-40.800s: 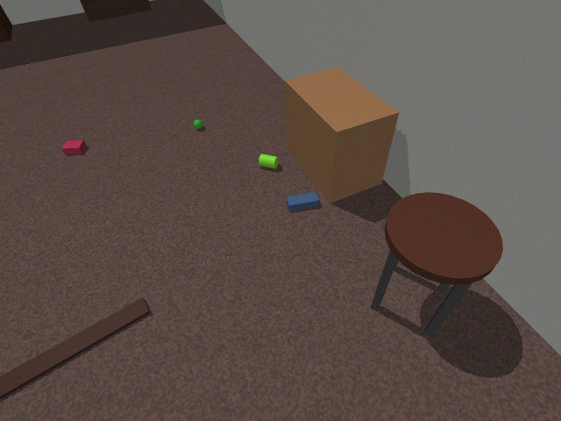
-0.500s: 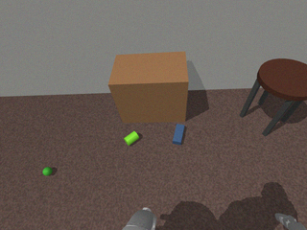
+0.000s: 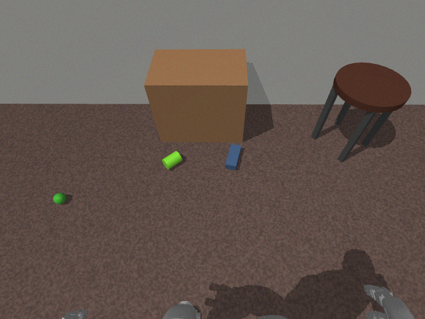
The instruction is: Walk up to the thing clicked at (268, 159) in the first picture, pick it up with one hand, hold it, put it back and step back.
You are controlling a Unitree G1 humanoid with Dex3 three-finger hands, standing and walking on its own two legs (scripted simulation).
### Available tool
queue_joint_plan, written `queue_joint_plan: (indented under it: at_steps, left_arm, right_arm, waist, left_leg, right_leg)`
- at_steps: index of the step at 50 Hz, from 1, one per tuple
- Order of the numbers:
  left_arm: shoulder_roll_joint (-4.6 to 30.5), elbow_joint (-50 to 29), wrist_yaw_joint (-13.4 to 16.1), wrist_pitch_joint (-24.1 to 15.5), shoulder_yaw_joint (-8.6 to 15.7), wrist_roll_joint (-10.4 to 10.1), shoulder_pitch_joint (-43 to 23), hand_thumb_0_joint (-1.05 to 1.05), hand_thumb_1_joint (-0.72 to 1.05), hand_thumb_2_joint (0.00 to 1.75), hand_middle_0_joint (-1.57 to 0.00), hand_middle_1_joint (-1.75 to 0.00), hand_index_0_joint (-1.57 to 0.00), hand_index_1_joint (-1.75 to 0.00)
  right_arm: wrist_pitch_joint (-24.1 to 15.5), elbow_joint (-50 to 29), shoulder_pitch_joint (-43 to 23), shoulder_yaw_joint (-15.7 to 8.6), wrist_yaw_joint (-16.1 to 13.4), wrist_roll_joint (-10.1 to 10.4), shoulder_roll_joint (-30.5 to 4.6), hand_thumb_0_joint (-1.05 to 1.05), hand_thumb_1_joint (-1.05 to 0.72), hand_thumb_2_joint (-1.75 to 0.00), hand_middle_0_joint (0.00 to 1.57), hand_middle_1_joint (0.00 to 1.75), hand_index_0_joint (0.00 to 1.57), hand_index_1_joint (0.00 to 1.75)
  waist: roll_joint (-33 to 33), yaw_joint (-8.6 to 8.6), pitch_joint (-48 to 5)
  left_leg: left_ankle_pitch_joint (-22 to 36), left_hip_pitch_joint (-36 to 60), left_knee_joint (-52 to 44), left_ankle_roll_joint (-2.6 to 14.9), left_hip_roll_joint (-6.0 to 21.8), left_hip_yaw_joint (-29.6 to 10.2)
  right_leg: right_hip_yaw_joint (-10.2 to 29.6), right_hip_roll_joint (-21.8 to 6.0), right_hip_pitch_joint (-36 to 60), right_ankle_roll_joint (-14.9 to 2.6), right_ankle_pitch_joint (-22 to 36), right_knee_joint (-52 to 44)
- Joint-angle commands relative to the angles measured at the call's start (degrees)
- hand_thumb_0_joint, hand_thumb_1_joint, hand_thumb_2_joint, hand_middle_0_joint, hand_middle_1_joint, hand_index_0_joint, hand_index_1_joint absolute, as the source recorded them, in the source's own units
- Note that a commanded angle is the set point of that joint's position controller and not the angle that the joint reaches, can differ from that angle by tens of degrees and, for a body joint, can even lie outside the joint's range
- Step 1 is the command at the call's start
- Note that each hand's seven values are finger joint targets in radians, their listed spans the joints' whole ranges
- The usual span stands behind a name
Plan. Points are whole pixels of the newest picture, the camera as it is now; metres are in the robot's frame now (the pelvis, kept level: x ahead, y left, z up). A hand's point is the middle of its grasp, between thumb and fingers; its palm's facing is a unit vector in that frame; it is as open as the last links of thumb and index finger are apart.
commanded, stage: step back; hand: left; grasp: from above
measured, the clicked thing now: (172, 160) +0.97 +0.30 -0.72
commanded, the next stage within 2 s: stand in 1.28 s
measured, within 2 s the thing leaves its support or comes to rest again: neither
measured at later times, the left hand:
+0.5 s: hand out of the picture -0.10 +0.28 -0.13, palm faces +0.11 -0.90 -0.43, open 7.4 cm
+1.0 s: hand out of the picture -0.08 +0.29 -0.15, palm faces +0.11 -0.92 -0.38, open 7.4 cm
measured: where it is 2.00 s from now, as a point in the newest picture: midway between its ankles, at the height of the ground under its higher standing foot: outside the picture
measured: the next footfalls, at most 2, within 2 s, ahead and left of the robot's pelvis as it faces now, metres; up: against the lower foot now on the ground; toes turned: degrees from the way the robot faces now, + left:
right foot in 0.04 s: -0.05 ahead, -0.11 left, +0.00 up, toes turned +4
left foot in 0.40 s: -0.10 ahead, +0.12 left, +0.00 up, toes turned +4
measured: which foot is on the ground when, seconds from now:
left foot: down 0.00-0.06, up 0.08-0.38, down 0.40-0.64, up 0.66-0.88, down 0.90-1.00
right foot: up 0.00-0.02, down 0.04-1.00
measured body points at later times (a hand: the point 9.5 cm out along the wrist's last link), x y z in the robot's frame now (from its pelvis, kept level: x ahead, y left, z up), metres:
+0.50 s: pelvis -0.12 -0.01 +0.01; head -0.12 -0.02 +0.46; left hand -0.11 +0.32 -0.10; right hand -0.05 -0.32 -0.12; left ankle -0.15 +0.12 -0.72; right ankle -0.08 -0.12 -0.70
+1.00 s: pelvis -0.10 +0.02 +0.00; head -0.08 +0.03 +0.45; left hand -0.08 +0.34 -0.12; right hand +0.02 -0.28 -0.12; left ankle -0.06 +0.15 -0.72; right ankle -0.09 -0.12 -0.71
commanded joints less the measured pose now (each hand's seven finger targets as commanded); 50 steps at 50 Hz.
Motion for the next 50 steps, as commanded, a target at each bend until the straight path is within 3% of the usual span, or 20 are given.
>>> queue_joint_plan:
  at_steps: [1, 2, 3, 4, 6, 8, 14, 17, 19, 20, 22, 25, 30, 31, 33, 34, 38, 45, 47, 50]
  left_arm:
    - [9.89, 1.35, 0.59, -2.27, 3.47, 0.83, 9.04, 0.0, 0.9, 0.9, -0.2, -0.3, -0.2, -0.3]
    - [12.3, 0.89, 0.71, -2.53, 4.15, 1.68, 7.95, 0.0, 0.9, 0.9, -0.2, -0.3, -0.2, -0.3]
    - [19.44, -0.41, 0.68, -2.46, 6.13, 2.13, 7.72, 0.0, 0.9, 0.9, -0.2, -0.3, -0.2, -0.3]
    - [23.52, -2.42, 0.9, -2.45, 6.66, 2.27, 4.47, 0.0, 0.9, 0.9, -0.2, -0.3, -0.2, -0.3]
    - [17.55, -4.17, 1.42, -3.28, 4.73, 1.59, -3.92, 0.0, 0.9, 0.9, -0.2, -0.3, -0.2, -0.3]
    - [14.41, -3.73, 1.6, -3.7, 4.5, 2.18, -4.64, 0.0, 0.9, 0.9, -0.2, -0.3, -0.2, -0.3]
    - [15.02, -1.21, 0.96, -4.45, 5.19, 2.31, 4.54, 0.0, 0.9, 0.9, -0.2, -0.3, -0.2, -0.3]
    - [16.68, -0.87, 0.31, -4.02, 5.29, 2.06, 2.76, 0.0, 0.9, 0.9, -0.2, -0.3, -0.2, -0.3]
    - [15.77, -0.58, -0.08, -3.48, 4.34, 1.77, 1.45, 0.0, 0.9, 0.9, -0.2, -0.3, -0.2, -0.3]
    - [13.3, -0.69, -0.24, -3.41, 3.34, 1.91, 2.08, 0.0, 0.9, 0.9, -0.2, -0.3, -0.2, -0.3]
    - [11.61, -0.07, -0.42, -3.84, 3.2, 0.69, -3.8, 0.0, 0.9, 0.9, -0.2, -0.3, -0.2, -0.3]
    - [10.3, 1.47, -1.26, -4.66, 2.8, 0.13, -0.31, 0.0, 0.9, 0.9, -0.2, -0.3, -0.2, -0.3]
    - [10.04, 6.05, -1.08, -5.84, 3.43, 1.07, 7.44, 0.0, 0.9, 0.9, -0.2, -0.3, -0.2, -0.3]
    - [11.22, 6.66, -0.48, -6.16, 3.98, 1.52, 8.9, 0.0, 0.9, 0.9, -0.2, -0.3, -0.2, -0.3]
    - [19.76, 5.44, -0.06, -6.75, 5.62, 2.26, 8.84, 0.0, 0.9, 0.9, -0.2, -0.3, -0.2, -0.3]
    - [19.45, 3.67, -0.02, -7.11, 5.81, 1.77, 5.28, 0.0, 0.9, 0.9, -0.2, -0.3, -0.2, -0.3]
    - [15.5, 3.35, 0.12, -7.87, 4.32, 1.51, 1.51, 0.0, 0.9, 0.9, -0.2, -0.3, -0.2, -0.3]
    - [10.57, 3.0, -0.36, -5.73, 1.18, 0.24, 0.48, 0.0, 0.9, 0.9, -0.2, -0.3, -0.2, -0.3]
    - [8.31, 4.22, -0.09, -4.45, 0.58, -1.28, 2.44, 0.0, 0.9, 0.9, -0.2, -0.3, -0.2, -0.3]
    - [10.29, 6.75, 0.02, -3.95, 1.19, -0.57, 3.24, 0.0, 0.9, 0.9, -0.2, -0.3, -0.2, -0.3]
  right_arm:
    - [0.77, -3.25, -0.59, -3.85, -0.7, 1.05, -15.52, 0.0, -0.9, -0.9, 0.2, 0.3, 0.2, 0.3]
    - [0.81, -3.48, 0.27, -3.02, -0.54, 1.1, -12.43, 0.0, -0.9, -0.9, 0.2, 0.3, 0.2, 0.3]
    - [0.36, -5.84, -2.98, -2.26, -0.96, 1.76, -9.26, 0.0, -0.9, -0.9, 0.2, 0.3, 0.2, 0.3]
    - [0.74, -5.92, -4.58, -3.27, -1.9, 1.14, -10.61, 0.0, -0.9, -0.9, 0.2, 0.3, 0.2, 0.3]
    - [0.93, -2.79, 0.05, -3.81, -1.7, 1.52, -12.84, 0.0, -0.9, -0.9, 0.2, 0.3, 0.2, 0.3]
    - [0.39, -1.08, 3.33, -3.45, -1.4, 1.57, -11.88, 0.0, -0.9, -0.9, 0.2, 0.3, 0.2, 0.3]
    - [-0.69, -0.43, -0.2, -3.37, -0.25, 0.04, -11.74, 0.0, -0.9, -0.9, 0.2, 0.3, 0.2, 0.3]
    - [-1.55, 2.2, 3.09, -3.51, 0.68, 0.0, -11.49, 0.0, -0.9, -0.9, 0.2, 0.3, 0.2, 0.3]
    - [-2.08, 5.79, 8.39, -4.0, 1.01, 0.24, -10.7, 0.0, -0.9, -0.9, 0.2, 0.3, 0.2, 0.3]
    - [-2.4, 6.82, 9.92, -4.57, 0.93, -0.09, -11.55, 0.0, -0.9, -0.9, 0.2, 0.3, 0.2, 0.3]
    - [-2.84, 5.72, 7.23, -5.42, 0.8, -0.29, -18.37, 0.0, -0.9, -0.9, 0.2, 0.3, 0.2, 0.3]
    - [-4.47, 4.13, 0.77, -3.56, 0.39, -0.62, -13.85, 0.0, -0.9, -0.9, 0.2, 0.3, 0.2, 0.3]
    - [-2.67, 4.19, 0.27, -3.7, 1.08, -0.21, -13.11, 0.0, -0.9, -0.9, 0.2, 0.3, 0.2, 0.3]
    - [-2.26, 4.42, 2.4, -2.91, 0.88, 0.03, -10.31, 0.0, -0.9, -0.9, 0.2, 0.3, 0.2, 0.3]
    - [-2.3, 2.71, 0.24, -2.97, 0.32, -0.16, -10.01, 0.0, -0.9, -0.9, 0.2, 0.3, 0.2, 0.3]
    - [-2.61, 3.38, 2.29, -3.74, 0.23, 0.02, -12.45, 0.0, -0.9, -0.9, 0.2, 0.3, 0.2, 0.3]
    - [-3.34, 5.86, 7.38, -3.93, 1.03, 0.29, -11.24, 0.0, -0.9, -0.9, 0.2, 0.3, 0.2, 0.3]
    - [-4.15, 7.5, 6.97, -3.86, 0.1, -0.23, -10.05, 0.0, -0.9, -0.9, 0.2, 0.3, 0.2, 0.3]
    - [-4.68, 5.83, 1.94, -3.99, -0.45, -0.2, -16.21, 0.0, -0.9, -0.9, 0.2, 0.3, 0.2, 0.3]
    - [-4.43, 6.08, -1.72, -3.57, -0.37, -0.15, -14.91, 0.0, -0.9, -0.9, 0.2, 0.3, 0.2, 0.3]
  waist:
    - [11.42, 1.19, -15.69]
    - [5.61, 0.44, -13.38]
    - [-12.33, 2.97, -10.27]
    - [-15.15, 5.12, -6.81]
    - [-2.78, -1.59, -5.12]
    - [-4.53, -2.32, -7.53]
    - [-9.07, 4.23, -7.86]
    - [-12.53, 2.28, -7.12]
    - [-9.45, -0.5, -8.3]
    - [-5.4, -1.49, -8.41]
    - [10.31, -3.57, -4.51]
    - [6.0, 0.0, -1.8]
    - [8.69, 2.07, -5.19]
    - [3.45, 2.67, -5.05]
    - [-7.4, 3.89, -1.74]
    - [-3.24, 2.27, 0.17]
    - [-4.3, -0.57, -5.13]
    - [-2.58, -2.28, -10.76]
    - [9.69, 0.02, -11.18]
    - [8.27, 0.39, -7.98]
  left_leg:
    - [7.43, 7.68, -3.31, 8.59, 8.27, -10.07]
    - [-1.48, -1.63, 0.89, 5.28, 4.23, -8.73]
    - [-16.47, -12.71, 12.4, 1.04, -7.68, -5.95]
    - [-25.61, -9.4, 26.37, -1.03, -6.7, -10.66]
    - [-19.03, -6.7, 36.22, -0.72, -8.02, -15.08]
    - [-14.85, -5.7, 37.34, -1.19, -8.82, -11.19]
    - [-18.8, -7.97, 14.97, -2.07, -3.63, -6.71]
    - [-23.27, 3.91, 0.03, 0.07, -2.8, -1.63]
    - [-12.61, 14.91, -12.0, 1.54, -5.36, 2.84]
    - [-12.02, 20.43, -14.73, 2.32, -4.6, 0.16]
    - [-44.9, 7.74, -24.93, 12.53, 15.84, -31.91]
    - [-25.19, 7.59, -21.37, 10.66, 10.92, -20.71]
    - [-26.26, -1.39, -11.06, 6.39, 5.78, -9.98]
    - [-26.34, -6.25, -3.42, 4.83, 3.45, -8.02]
    - [-24.06, -14.11, 19.33, 1.44, -3.82, -6.48]
    - [-21.3, -13.3, 21.46, 1.35, -1.58, -10.4]
    - [-14.16, -3.38, 17.23, 0.13, 0.45, -7.35]
    - [0.13, 17.16, -10.04, 1.0, -0.74, -1.1]
    - [-9.49, 8.54, -17.94, 9.0, 15.5, -22.7]
    - [-9.22, 5.61, -16.67, 11.19, 14.37, -17.85]
  right_leg:
    - [-6.58, 0.1, 9.54, -1.47, 12.8, -27.5]
    - [1.43, -3.59, 12.65, -2.99, 11.87, -28.23]
    - [20.9, -17.47, 9.42, -9.33, 14.59, -32.11]
    - [32.19, -28.63, -5.97, -18.48, 15.12, -36.54]
    - [16.81, -20.88, -6.71, -14.37, 25.25, -30.04]
    - [8.75, -15.29, -2.62, -11.15, 27.1, -26.11]
    - [14.05, -16.21, 10.54, -11.16, -6.74, -31.34]
    - [13.0, -17.37, 2.72, -10.97, -9.3, -33.49]
    - [7.06, -13.78, -1.62, -7.92, -8.15, -30.63]
    - [4.11, -11.39, -6.25, -5.85, -7.83, -26.83]
    - [-6.3, -2.01, -12.46, -0.5, -3.33, -5.61]
    - [-1.42, -4.17, -9.94, -1.67, 4.05, -4.39]
    - [-7.7, 0.15, 12.04, -1.88, 9.98, -24.75]
    - [-2.69, -1.18, 16.8, -2.23, 7.3, -27.52]
    - [32.92, -24.81, 7.07, -12.89, -21.13, -43.51]
    - [33.71, -26.57, 4.76, -15.97, -19.81, -42.54]
    - [13.48, -18.08, 2.04, -11.37, 1.67, -36.29]
    - [0.55, -10.86, -4.17, -5.8, 27.01, -17.86]
    - [-3.84, -1.74, -3.18, -1.55, 2.9, -9.96]
    - [-0.51, -3.28, -1.19, -2.2, -0.67, -5.77]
